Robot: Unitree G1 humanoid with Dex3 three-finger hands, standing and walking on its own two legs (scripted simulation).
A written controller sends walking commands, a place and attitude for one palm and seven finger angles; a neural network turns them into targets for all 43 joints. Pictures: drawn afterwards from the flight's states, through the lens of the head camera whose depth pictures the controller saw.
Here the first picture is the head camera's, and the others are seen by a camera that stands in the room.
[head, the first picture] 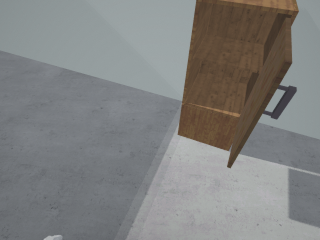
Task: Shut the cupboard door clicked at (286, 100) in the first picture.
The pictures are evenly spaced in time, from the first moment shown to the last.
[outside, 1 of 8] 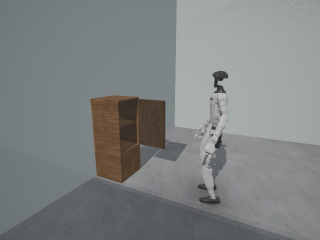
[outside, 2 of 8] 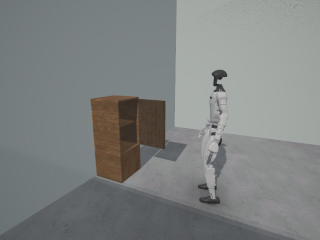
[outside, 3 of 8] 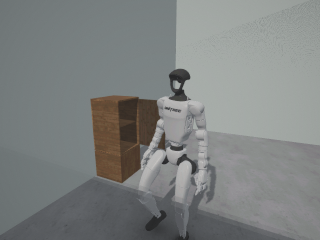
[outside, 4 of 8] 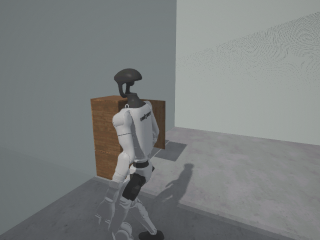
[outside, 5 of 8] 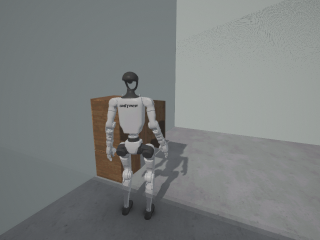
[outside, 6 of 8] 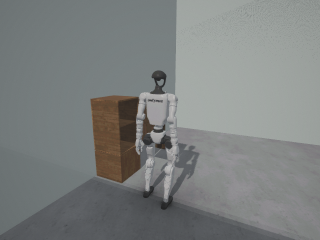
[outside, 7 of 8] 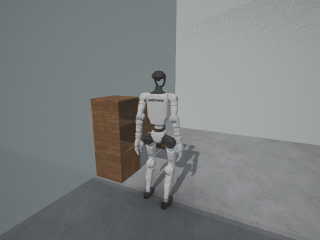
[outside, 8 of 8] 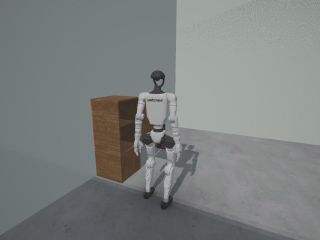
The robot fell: no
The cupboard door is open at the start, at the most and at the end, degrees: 88 88 88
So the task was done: no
